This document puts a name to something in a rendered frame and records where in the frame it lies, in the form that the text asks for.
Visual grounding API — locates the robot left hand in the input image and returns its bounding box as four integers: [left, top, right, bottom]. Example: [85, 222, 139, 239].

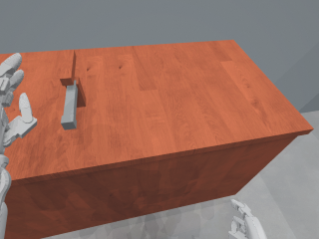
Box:
[0, 53, 37, 155]

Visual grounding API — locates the tap lever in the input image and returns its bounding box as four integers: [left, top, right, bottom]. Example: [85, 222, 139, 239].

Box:
[61, 80, 78, 130]

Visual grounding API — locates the left robot forearm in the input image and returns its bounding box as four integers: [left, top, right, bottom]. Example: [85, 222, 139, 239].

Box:
[0, 154, 12, 239]

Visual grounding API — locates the robot right hand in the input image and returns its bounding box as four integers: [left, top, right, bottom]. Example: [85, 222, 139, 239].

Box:
[228, 199, 267, 239]

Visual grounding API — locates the counter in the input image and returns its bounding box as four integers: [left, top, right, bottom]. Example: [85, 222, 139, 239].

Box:
[0, 40, 314, 239]

